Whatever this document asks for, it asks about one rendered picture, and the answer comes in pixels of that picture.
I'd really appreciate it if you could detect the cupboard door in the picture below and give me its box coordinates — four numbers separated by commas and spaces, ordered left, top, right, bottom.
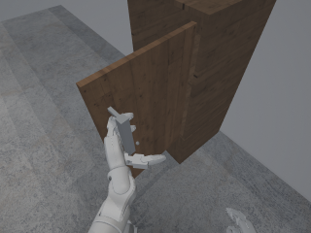
76, 21, 197, 179

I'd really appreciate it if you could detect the robot left thigh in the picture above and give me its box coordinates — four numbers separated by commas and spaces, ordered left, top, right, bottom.
123, 223, 138, 233

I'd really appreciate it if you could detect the handle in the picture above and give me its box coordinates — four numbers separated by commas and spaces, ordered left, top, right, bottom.
107, 107, 136, 156

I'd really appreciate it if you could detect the left robot hand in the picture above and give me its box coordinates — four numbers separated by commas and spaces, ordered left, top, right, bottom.
104, 113, 166, 171

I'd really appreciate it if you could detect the right robot hand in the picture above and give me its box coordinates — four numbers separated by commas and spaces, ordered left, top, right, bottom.
225, 207, 258, 233

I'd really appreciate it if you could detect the left robot forearm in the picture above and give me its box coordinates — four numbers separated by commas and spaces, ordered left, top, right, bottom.
87, 166, 138, 233

